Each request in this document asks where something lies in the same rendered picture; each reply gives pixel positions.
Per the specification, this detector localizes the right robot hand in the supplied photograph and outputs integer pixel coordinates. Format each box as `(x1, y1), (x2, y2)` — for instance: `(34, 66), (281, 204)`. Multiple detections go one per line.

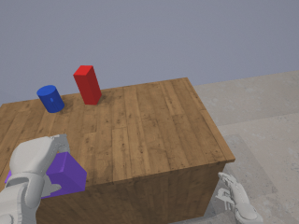
(215, 172), (250, 213)

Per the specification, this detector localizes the table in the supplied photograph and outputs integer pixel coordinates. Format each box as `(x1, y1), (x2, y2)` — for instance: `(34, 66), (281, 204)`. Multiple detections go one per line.
(0, 77), (235, 224)

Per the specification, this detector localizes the right robot forearm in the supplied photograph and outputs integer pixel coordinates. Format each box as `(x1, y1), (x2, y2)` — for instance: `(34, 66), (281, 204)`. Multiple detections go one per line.
(234, 203), (263, 224)

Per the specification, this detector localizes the sponge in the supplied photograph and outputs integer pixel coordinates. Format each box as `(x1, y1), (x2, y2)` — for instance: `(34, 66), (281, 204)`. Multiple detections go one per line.
(5, 151), (87, 199)

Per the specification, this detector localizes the left robot hand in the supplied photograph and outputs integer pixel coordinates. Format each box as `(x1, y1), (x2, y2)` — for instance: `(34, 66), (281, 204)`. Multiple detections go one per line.
(9, 133), (71, 198)

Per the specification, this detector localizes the left robot forearm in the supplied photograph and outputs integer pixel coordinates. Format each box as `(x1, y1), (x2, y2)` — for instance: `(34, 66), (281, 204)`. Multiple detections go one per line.
(0, 172), (45, 224)

